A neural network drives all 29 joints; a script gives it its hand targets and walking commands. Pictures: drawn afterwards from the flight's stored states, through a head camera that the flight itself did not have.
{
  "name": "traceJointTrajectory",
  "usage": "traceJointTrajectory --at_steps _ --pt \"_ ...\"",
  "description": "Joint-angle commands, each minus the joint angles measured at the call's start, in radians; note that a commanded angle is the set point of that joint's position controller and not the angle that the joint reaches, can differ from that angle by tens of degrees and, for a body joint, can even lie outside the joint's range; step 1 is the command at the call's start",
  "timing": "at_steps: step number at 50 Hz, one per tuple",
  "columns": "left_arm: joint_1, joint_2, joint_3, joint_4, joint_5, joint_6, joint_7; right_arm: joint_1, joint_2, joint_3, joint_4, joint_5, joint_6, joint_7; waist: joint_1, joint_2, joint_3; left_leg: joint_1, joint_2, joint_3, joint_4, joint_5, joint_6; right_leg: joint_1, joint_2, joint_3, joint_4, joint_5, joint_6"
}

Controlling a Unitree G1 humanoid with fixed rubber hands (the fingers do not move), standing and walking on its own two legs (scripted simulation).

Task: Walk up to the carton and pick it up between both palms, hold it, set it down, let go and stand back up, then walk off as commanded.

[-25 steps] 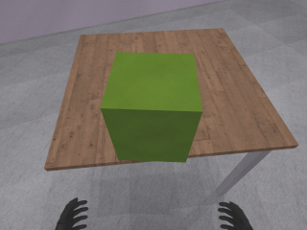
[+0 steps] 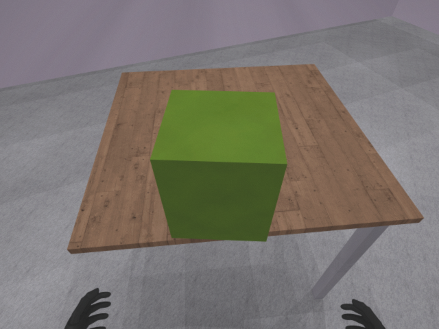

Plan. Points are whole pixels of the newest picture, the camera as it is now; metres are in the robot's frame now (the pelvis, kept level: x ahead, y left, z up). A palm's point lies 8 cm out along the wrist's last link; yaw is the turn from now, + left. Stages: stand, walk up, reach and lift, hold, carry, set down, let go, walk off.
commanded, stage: stand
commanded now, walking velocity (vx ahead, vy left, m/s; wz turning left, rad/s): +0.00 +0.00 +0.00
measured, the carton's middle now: (220, 168) +0.44 +0.00 +0.05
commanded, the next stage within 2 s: walk off in 0.10 s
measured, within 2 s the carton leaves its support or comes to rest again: neither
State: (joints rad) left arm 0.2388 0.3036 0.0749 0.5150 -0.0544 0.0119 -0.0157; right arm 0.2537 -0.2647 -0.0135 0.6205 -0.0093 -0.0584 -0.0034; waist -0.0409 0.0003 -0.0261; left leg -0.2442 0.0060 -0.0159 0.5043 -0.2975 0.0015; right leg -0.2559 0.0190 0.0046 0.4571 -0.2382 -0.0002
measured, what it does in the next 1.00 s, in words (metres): walks backwards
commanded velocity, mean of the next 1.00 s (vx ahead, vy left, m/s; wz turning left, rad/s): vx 0.00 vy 0.00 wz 0.00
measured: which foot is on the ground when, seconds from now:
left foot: down 0.00-0.64, up 0.66-1.00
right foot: down 0.00-1.00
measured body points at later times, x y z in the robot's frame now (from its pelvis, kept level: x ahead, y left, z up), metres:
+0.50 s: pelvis -0.03 -0.01 -0.01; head -0.01 -0.01 +0.44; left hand +0.14 +0.29 -0.08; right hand +0.10 -0.28 -0.10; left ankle -0.02 +0.11 -0.74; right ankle +0.00 -0.12 -0.73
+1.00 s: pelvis -0.15 -0.05 -0.03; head -0.11 -0.08 +0.41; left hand +0.01 +0.26 -0.09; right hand -0.04 -0.35 -0.15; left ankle -0.20 +0.09 -0.66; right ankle -0.06 -0.12 -0.74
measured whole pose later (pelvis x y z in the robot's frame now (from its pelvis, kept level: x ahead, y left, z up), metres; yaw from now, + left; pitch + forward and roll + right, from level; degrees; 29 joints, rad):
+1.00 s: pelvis -0.15 -0.05 -0.03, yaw +0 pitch -5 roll +2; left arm 0.20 0.38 0.07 0.56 -0.05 0.03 0.00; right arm 0.23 -0.38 -0.06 0.62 -0.01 0.08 -0.01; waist -0.04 0.03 0.19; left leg -0.38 -0.10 -0.09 1.24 -0.49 0.00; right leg -0.41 0.03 -0.01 0.78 -0.28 -0.07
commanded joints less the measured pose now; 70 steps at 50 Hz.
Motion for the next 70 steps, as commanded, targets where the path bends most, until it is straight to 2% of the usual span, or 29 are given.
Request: traceJointTrajectory --at_steps 1,3,8,14,15,18,21,23,26,28,30,31,32,33,34,36,38,45,46,51,53,55,57,58,59,60,62,64,70 --pt "0.002 0.205 0.042 0.035 0.122 -0.056 0.006 -0.038 -0.26 -0.064 -0.011 -0.046 -0.009 0.003 0.039 0.101 -0.102 -0.054 0.084 -0.094 -0.111 0.004 0.029 0.123 -0.087 0.096 0.034 0.113 -0.053" --pt "0.013 0.213 0.051 0.038 0.115 -0.059 0.009 -0.055 -0.252 -0.066 -0.013 -0.051 -0.009 0.005 0.069 0.06 -0.065 -0.057 0.09 -0.117 -0.123 0.021 0.046 0.114 -0.085 0.099 0.021 0.133 -0.048" --pt "-0.01 0.208 0.039 0.044 0.119 -0.074 0.013 -0.017 -0.262 -0.064 -0.005 -0.037 -0.001 0.007 0.027 0.087 -0.094 -0.019 0.09 -0.101 -0.096 0.047 0.04 0.11 -0.097 0.104 0.042 0.175 -0.058" --pt "0.006 0.208 0.038 0.059 0.107 -0.075 0.009 -0.043 -0.272 -0.072 -0.006 -0.043 0.001 -0.005 0.05 0.099 -0.078 -0.014 0.088 -0.093 -0.082 0.132 0.044 0.094 -0.093 0.113 0.038 0.18 -0.063" --pt "-0.021 0.295 0.025 0.06 0.071 -0.041 0.016 0.017 -0.304 -0.1 -0.011 -0.015 0.028 -0.008 0.032 -0.002 -0.008 0.025 0.08 -0.077 0.02 0.543 0.058 -0.006 -0.109 0.12 0.116 0.48 -0.102" --pt "0.022 0.271 0.028 0.054 0.056 -0.02 0.027 0.037 -0.332 -0.111 -0.016 -0.025 0.048 -0.008 0.047 0.092 -0.043 0.091 0.101 -0.046 0.038 0.798 0.098 -0.017 -0.065 0.072 0.214 0.516 -0.098" --pt "0.031 0.263 0.031 0.046 0.062 -0.002 0.022 0.032 -0.34 -0.117 -0.046 -0.026 0.064 -0.004 0.041 0.118 -0.023 0.02 0.151 -0.109 -0.008 0.705 0.152 -0.007 -0.012 0.029 0.291 0.273 -0.081" --pt "0.033 0.232 0.032 0.041 0.065 0.01 0.022 -0.011 -0.36 -0.124 -0.066 -0.036 0.072 -0.001 0.052 0.214 0.047 -0.097 0.256 -0.202 -0.088 0.607 0.237 -0.021 0.044 -0.006 0.401 -0.144 -0.062" --pt "0.104 0.257 0.052 0.045 0.069 0.025 0.016 -0.069 -0.373 -0.125 -0.119 -0.036 0.076 -0.001 0.087 0.201 0.081 -0.259 0.291 -0.217 -0.098 0.386 0.257 0.044 0.031 0.025 0.487 -0.265 -0.07" --pt "0.163 0.257 0.06 0.053 0.078 0.016 0.014 -0.129 -0.353 -0.122 -0.128 -0.04 0.082 0.003 0.133 0.186 0.109 -0.293 0.206 -0.156 0.016 0.278 0.187 0.102 -0.015 0.044 0.29 -0.143 -0.074" --pt "0.131 0.322 0.06 0.026 0.09 -0.001 0.014 -0.06 -0.3 -0.12 -0.107 -0.024 0.089 0.0 0.104 -0.086 0.103 -0.223 -0.041 -0.022 0.342 0.106 0.068 0.017 -0.195 0.306 0.0 0.297 -0.128" --pt "0.138 0.368 0.066 0.015 0.093 -0.011 0.02 -0.047 -0.274 -0.118 -0.118 -0.017 0.092 -0.011 0.098 -0.196 0.072 -0.245 -0.136 -0.015 0.538 -0.319 0.023 0.027 -0.338 0.483 -0.056 0.541 -0.214" --pt "0.086 0.38 0.067 0.008 0.093 -0.016 0.029 -0.005 -0.296 -0.122 -0.101 -0.022 0.104 -0.022 0.068 -0.127 0.055 -0.19 -0.139 -0.096 0.645 -0.362 0.006 -0.032 -0.354 0.47 -0.023 0.598 -0.259" --pt "0.077 0.358 0.057 0.008 0.093 -0.02 0.042 0.029 -0.286 -0.123 -0.088 -0.017 0.104 -0.023 0.065 -0.112 0.015 -0.211 -0.137 -0.123 0.66 -0.349 0.001 0.056 -0.336 0.422 0.027 0.697 -0.243" --pt "0.029 0.371 0.06 0.002 0.099 -0.01 0.043 0.036 -0.294 -0.121 -0.083 -0.029 0.115 -0.02 0.067 -0.174 0.006 -0.187 -0.149 -0.124 0.695 -0.341 0.019 -0.075 -0.335 0.44 -0.013 0.504 -0.263" --pt "-0.044 0.365 0.061 -0.002 0.095 0.004 0.05 0.041 -0.334 -0.131 -0.055 -0.023 0.123 -0.015 0.066 -0.169 0.115 -0.187 -0.159 -0.2 0.768 -0.226 0.025 -0.193 -0.284 0.455 -0.074 0.153 -0.2" --pt "-0.062 0.347 0.066 -0.006 0.087 -0.001 0.049 0.06 -0.347 -0.134 -0.036 -0.018 0.133 -0.009 0.052 -0.157 0.163 -0.209 -0.162 -0.183 0.825 -0.18 0.004 -0.181 -0.251 0.397 -0.066 0.118 -0.211" --pt "0.021 0.332 0.075 0.006 0.076 -0.001 0.059 0.064 -0.327 -0.115 -0.043 -0.017 0.128 -0.009 0.096 -0.106 0.068 -0.27 -0.133 -0.163 0.744 -0.242 -0.009 0.032 -0.285 0.464 -0.01 0.167 -0.268" --pt "0.01 0.327 0.076 0.021 0.073 0.003 0.062 0.055 -0.333 -0.115 -0.028 -0.019 0.128 -0.008 0.09 -0.068 0.078 -0.244 -0.137 -0.159 0.73 -0.243 -0.01 -0.013 -0.291 0.456 -0.016 0.139 -0.263" --pt "-0.075 0.366 0.085 0.0 0.083 0.008 0.057 0.155 -0.344 -0.129 0.012 -0.017 0.132 0.009 0.04 -0.138 0.075 -0.115 -0.083 -0.1 0.553 -0.258 0.017 -0.157 -0.296 0.43 -0.084 -0.155 -0.249" --pt "-0.113 0.366 0.086 0.004 0.091 0.02 0.049 0.223 -0.34 -0.13 0.049 -0.023 0.132 0.02 0.008 -0.206 0.064 -0.005 -0.036 -0.057 0.358 -0.229 0.045 -0.244 -0.257 0.375 -0.097 -0.286 -0.196" --pt "-0.129 0.355 0.08 0.021 0.084 0.029 0.046 0.259 -0.337 -0.136 0.082 -0.027 0.124 0.027 -0.018 -0.173 0.05 0.102 -0.031 -0.062 0.21 -0.161 0.065 -0.328 -0.219 0.338 -0.047 -0.334 -0.156" --pt "-0.1 0.292 0.069 0.018 0.068 0.047 0.054 0.263 -0.384 -0.141 0.086 -0.06 0.119 0.024 -0.033 0.07 0.1 0.089 0.043 -0.272 0.017 -0.307 0.133 -0.536 -0.023 0.191 0.378 -0.514 -0.086" --pt "-0.058 0.265 0.065 0.019 0.066 0.048 0.06 0.157 -0.418 -0.138 0.026 -0.06 0.117 0.017 -0.006 0.209 0.156 -0.147 0.228 -0.609 -0.166 -0.547 0.164 -0.533 0.133 0.086 0.746 -0.374 -0.045" --pt "-0.063 0.316 0.075 0.028 0.068 0.046 0.066 0.049 -0.467 -0.141 -0.037 -0.071 0.12 0.013 -0.017 0.231 0.208 -0.347 0.3 -0.771 -0.353 -0.687 0.167 -0.385 0.183 0.16 0.878 -0.372 -0.02" --pt "-0.088 0.34 0.072 0.03 0.069 0.04 0.066 -0.027 -0.457 -0.126 -0.045 -0.068 0.116 0.001 0.006 0.184 0.278 -0.485 0.287 -0.807 -0.405 -0.646 0.132 -0.265 0.196 0.26 0.915 -0.306 -0.013" --pt "0.003 0.35 0.072 0.088 0.065 0.047 0.065 -0.133 -0.416 -0.111 -0.066 -0.071 0.099 -0.01 0.074 0.115 0.279 -0.439 0.219 -0.594 -0.32 -0.453 0.065 -0.288 0.172 0.267 0.963 -0.191 -0.02" --pt "0.073 0.356 0.078 0.115 0.054 0.043 0.066 -0.154 -0.375 -0.112 -0.091 -0.058 0.093 -0.007 0.083 0.111 0.212 -0.297 0.22 -0.495 -0.239 -0.333 0.086 -0.291 0.161 0.233 1.005 -0.144 -0.006" --pt "0.1 0.321 0.057 0.129 0.042 0.01 0.068 0.028 -0.34 -0.132 -0.089 -0.05 0.093 0.017 -0.01 0.15 -0.01 0.167 0.137 -0.337 -0.113 -0.126 0.152 -0.295 0.083 0.165 0.616 -0.229 -0.004"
